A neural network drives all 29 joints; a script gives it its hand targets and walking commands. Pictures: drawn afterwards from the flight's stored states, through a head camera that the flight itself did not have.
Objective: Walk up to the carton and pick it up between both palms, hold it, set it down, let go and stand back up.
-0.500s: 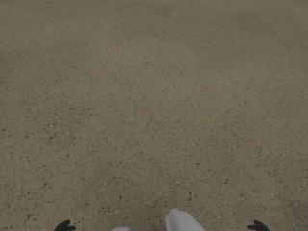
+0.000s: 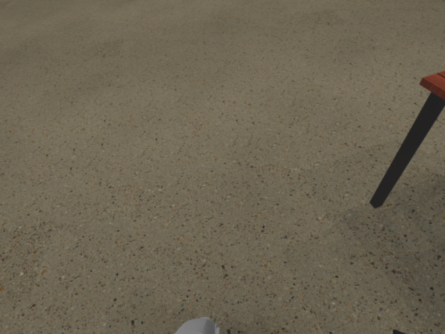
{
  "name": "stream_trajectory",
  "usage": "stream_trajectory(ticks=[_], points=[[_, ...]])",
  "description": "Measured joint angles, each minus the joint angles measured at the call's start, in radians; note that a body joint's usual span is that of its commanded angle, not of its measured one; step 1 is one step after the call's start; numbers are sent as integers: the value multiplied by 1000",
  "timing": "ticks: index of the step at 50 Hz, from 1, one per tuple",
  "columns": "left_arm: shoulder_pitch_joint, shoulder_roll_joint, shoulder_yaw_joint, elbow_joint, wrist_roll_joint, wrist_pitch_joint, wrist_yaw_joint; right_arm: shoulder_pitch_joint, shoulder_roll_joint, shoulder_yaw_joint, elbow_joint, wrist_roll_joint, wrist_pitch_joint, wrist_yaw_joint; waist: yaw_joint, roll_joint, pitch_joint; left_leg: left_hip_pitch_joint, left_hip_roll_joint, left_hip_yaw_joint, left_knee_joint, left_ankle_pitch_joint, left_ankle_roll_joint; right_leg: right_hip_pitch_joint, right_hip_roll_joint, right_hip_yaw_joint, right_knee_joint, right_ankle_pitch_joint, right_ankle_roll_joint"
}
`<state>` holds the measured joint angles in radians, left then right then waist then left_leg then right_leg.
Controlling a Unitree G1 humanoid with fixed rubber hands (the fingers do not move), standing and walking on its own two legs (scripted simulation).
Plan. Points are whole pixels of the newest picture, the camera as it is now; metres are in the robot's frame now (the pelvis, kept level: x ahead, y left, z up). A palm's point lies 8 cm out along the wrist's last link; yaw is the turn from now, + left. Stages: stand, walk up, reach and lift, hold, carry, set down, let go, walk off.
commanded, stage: walk up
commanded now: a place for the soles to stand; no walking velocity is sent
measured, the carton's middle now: out of the picture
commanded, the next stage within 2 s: none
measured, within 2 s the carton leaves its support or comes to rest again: neither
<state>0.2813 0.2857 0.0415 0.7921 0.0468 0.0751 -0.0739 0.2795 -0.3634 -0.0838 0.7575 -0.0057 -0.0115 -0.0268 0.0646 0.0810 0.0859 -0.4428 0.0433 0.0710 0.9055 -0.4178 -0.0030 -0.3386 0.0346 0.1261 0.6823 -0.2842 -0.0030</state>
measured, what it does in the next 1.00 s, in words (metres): steps to the right, turning right: left foot, then right foot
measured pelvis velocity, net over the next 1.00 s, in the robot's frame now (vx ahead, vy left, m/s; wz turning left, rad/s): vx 0.08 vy -0.29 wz -0.87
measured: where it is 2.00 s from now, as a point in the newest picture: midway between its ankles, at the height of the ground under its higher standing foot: outside the picture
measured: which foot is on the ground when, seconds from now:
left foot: up 0.00-0.04, down 0.06-0.44, up 0.46-0.76, down 0.78-1.00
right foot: down 0.00-0.08, up 0.10-0.40, down 0.42-0.80, up 0.82-1.00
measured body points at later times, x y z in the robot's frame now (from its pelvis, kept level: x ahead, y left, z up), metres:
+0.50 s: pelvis +0.01 -0.15 -0.02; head +0.00 -0.18 +0.43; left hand +0.25 +0.05 -0.10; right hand -0.09 -0.45 -0.14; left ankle +0.06 +0.05 -0.69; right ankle +0.00 -0.29 -0.72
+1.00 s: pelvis +0.08 -0.29 +0.00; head +0.11 -0.29 +0.45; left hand +0.33 -0.17 -0.13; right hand -0.08 -0.53 -0.09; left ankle +0.19 -0.21 -0.72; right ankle +0.02 -0.41 -0.66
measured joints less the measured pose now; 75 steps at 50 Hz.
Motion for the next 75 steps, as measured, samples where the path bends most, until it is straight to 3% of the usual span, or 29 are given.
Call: stream_trajectory(ticks=[3, 4, 6, 8, 12, 16, 19, 21, 23, 25, 28, 31, 36, 40, 43, 47, 51, 55, 58, 60, 61, 63, 66, 70, 75], points=[[7, 24, 4, -27, -7, 8, -6, 30, 27, 15, -23, 0, -12, -10, -4, -19, -2, 80, -48, 5, -203, 87, 13, -12, 56, 27, 3, 11, -4], [6, 35, 5, -32, -11, 10, -7, 38, 41, 20, -28, -6, -17, -15, -12, -39, 1, 100, -56, 4, -250, 162, 42, -19, 68, 40, 20, 7, -4], [7, 45, 10, -37, -2, 16, -4, 55, 61, 33, -35, -35, -19, -26, -24, -82, 0, 115, -40, 34, -252, 171, 48, -55, 77, 43, 114, -82, 10], [12, 46, 11, -41, 27, 23, -4, 62, 67, 37, -28, -55, -18, -34, -34, -104, -2, 148, -2, 71, -270, 149, 32, -107, 59, -15, 259, -98, 30], [7, 62, 20, -43, 29, 21, -30, 66, 72, 28, -16, -68, -24, -36, -58, -148, -1, 214, 54, 144, -327, 155, 6, -170, -39, -66, 403, -39, 54], [-17, 59, 25, -42, 7, 20, -53, 64, 56, 19, -8, -76, -30, -31, -71, -150, 7, 257, 118, 206, -332, 138, -2, -158, -138, -80, 327, -69, 56], [-41, 51, 25, -46, -10, 7, -61, 63, 39, 11, -7, -79, -31, -27, -79, -132, 13, 283, 175, 249, -314, 113, -5, -111, -186, -100, 184, -100, 35], [-49, 48, 25, -50, -16, -13, -61, 70, 28, 3, -7, -81, -23, -23, -88, -114, 4, 285, 221, 265, -272, 79, -1, -57, -191, -123, 83, -93, 8], [-60, 33, 31, -50, -15, -40, -46, 76, 12, -7, -1, -77, -6, -16, -89, -66, 7, 261, 278, 224, -171, -13, 30, -44, -138, -143, 78, -13, 27], [-57, 20, 25, -57, -19, -57, -24, 75, 6, -14, -5, -57, 24, 1, -71, -41, 0, 178, 230, 92, 16, -161, 35, -68, -93, -136, 130, -49, 9], [-38, 3, 10, -47, -17, -50, 12, 54, 5, -6, -36, -21, 28, 19, -50, -8, 3, 55, 128, -19, 211, -154, 34, -50, -32, -126, 106, -63, -33], [-4, -2, 8, -42, -6, -40, 30, 43, 22, 14, -69, -18, -4, 25, -31, 5, 1, -19, 78, -19, 194, -97, 29, -14, 21, -116, 54, -51, -53], [55, -2, 14, -49, 3, -38, 29, 44, 68, 41, -101, -18, -22, 17, 5, -26, -13, -53, 25, 6, -20, -30, 27, 30, 85, -81, 11, -61, -73], [89, 4, 10, -39, 0, -25, 20, 50, 106, 46, -121, -28, -42, 5, 9, -83, -18, 14, -11, 14, -204, 201, 48, 47, 112, -35, 69, -124, -78], [102, -8, 2, -31, 13, -9, 16, 56, 112, 50, -129, -56, -41, -16, -10, -115, -29, 49, 17, 60, -169, 127, 41, -23, 104, -49, 291, -211, -19], [84, 6, 8, -52, 24, -1, 2, 65, 120, 49, -103, -60, -42, -31, -45, -148, -7, 155, 71, 118, -220, 90, 13, -139, 26, -99, 498, -143, 31], [28, 22, 22, -77, 0, -15, -16, 94, 106, 49, -67, -60, -53, -23, -74, -169, 21, 253, 104, 172, -300, 93, -13, -209, -71, -84, 399, -74, 45], [-30, 12, 26, -98, -15, -41, -28, 125, 69, 39, -50, -56, -55, -14, -96, -149, 37, 326, 147, 223, -325, 65, -36, -198, -133, -89, 160, -4, 23], [-55, 4, 27, -112, -11, -65, -28, 152, 45, 32, -47, -53, -41, -10, -113, -121, 26, 352, 195, 247, -274, 1, -38, -131, -132, -112, 23, 43, -5], [-68, -2, 30, -120, -6, -87, -13, 161, 31, 29, -47, -49, -21, -3, -109, -80, 28, 329, 258, 220, -149, -53, 2, -119, -84, -126, 39, 91, -1], [-72, -3, 27, -126, -5, -93, -1, 159, 28, 29, -50, -43, -9, 6, -104, -67, 31, 290, 256, 161, -43, -88, 17, -132, -63, -128, 91, 58, -3], [-71, -10, 14, -126, -23, -91, 25, 145, 22, 31, -71, -35, 19, 25, -92, -48, 35, 196, 188, 34, 171, -134, 29, -133, -37, -121, 141, -5, -15], [-46, -25, -2, -120, -23, -81, 59, 109, 16, 35, -109, -30, 18, 40, -82, -9, 41, 68, 118, -31, 330, -71, 31, -91, -3, -121, 117, -24, -29], [5, -35, -5, -109, -12, -92, 75, 81, 33, 47, -144, -36, 6, 46, -60, 14, 31, -43, 85, -33, 270, -36, 10, -30, 26, -120, 59, -33, -40], [49, -34, -14, -116, -13, -93, 85, 38, 67, 63, -160, -30, 16, 35, -23, -9, 38, -61, 68, -27, 15, 32, -1, 8, 40, -95, 45, -60, -32]])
